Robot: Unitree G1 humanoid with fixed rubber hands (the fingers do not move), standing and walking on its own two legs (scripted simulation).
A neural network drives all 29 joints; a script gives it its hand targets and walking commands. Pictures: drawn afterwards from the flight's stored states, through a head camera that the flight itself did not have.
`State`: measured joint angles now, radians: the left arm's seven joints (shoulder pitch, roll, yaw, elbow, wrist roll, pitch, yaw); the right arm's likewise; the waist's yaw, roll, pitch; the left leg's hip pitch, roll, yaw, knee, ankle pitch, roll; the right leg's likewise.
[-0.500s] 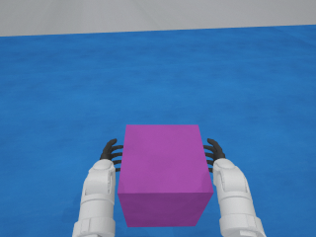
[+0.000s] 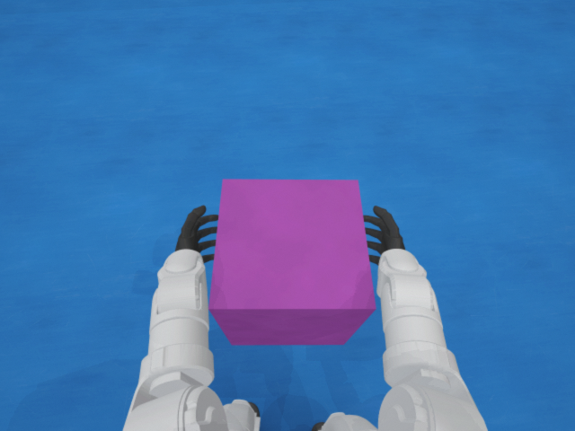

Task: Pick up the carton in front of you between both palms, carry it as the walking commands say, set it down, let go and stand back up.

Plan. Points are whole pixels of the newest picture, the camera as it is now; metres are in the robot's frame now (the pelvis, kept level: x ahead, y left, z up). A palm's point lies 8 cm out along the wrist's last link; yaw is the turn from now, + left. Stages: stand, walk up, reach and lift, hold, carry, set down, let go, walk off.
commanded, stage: set down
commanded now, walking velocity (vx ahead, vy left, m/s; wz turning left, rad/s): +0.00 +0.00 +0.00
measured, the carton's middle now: (289, 270) +0.36 +0.02 -0.10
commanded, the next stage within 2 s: none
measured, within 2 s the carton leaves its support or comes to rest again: neither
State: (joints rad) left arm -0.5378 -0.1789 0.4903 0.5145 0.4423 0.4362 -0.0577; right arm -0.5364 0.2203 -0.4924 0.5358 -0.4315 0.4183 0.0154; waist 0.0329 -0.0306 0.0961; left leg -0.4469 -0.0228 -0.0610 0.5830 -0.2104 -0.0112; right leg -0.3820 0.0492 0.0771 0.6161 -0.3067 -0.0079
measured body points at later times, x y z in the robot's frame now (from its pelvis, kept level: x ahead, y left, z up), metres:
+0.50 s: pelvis -0.04 +0.01 -0.12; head +0.20 +0.02 +0.26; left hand +0.39 +0.18 -0.20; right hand +0.42 -0.12 -0.20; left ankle +0.05 +0.13 -0.73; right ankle +0.00 -0.12 -0.73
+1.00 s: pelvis -0.06 +0.00 -0.25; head +0.24 +0.01 +0.08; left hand +0.42 +0.19 -0.36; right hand +0.47 -0.11 -0.36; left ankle +0.05 +0.13 -0.73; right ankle +0.00 -0.12 -0.73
